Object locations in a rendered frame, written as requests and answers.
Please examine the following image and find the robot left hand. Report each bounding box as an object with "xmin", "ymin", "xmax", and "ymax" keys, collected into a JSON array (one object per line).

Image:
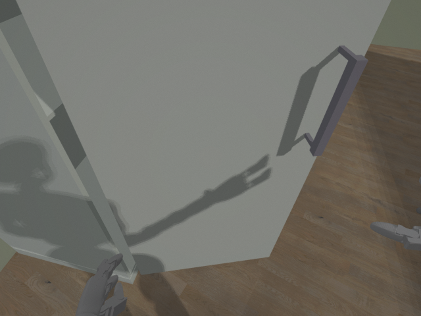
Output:
[{"xmin": 75, "ymin": 253, "xmax": 127, "ymax": 316}]

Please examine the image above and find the handle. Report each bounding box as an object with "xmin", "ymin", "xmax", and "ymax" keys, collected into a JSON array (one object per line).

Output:
[{"xmin": 304, "ymin": 45, "xmax": 368, "ymax": 156}]

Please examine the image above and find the robot right hand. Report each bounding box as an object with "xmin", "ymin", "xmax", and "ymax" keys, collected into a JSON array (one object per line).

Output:
[{"xmin": 370, "ymin": 177, "xmax": 421, "ymax": 251}]

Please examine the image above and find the fridge door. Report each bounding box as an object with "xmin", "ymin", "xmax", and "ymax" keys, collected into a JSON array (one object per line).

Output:
[{"xmin": 16, "ymin": 0, "xmax": 391, "ymax": 275}]

